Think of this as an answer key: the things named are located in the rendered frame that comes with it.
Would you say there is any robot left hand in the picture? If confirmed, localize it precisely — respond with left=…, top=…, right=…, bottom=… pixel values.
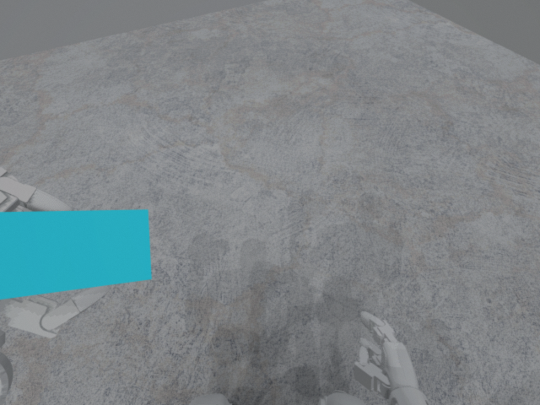
left=0, top=167, right=111, bottom=338

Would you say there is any sponge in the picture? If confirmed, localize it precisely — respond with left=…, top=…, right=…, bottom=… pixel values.
left=0, top=209, right=152, bottom=300

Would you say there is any robot right forearm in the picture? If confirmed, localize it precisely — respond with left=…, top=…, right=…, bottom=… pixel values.
left=388, top=387, right=430, bottom=405

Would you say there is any robot right hand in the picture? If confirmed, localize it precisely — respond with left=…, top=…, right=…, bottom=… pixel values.
left=354, top=311, right=419, bottom=402

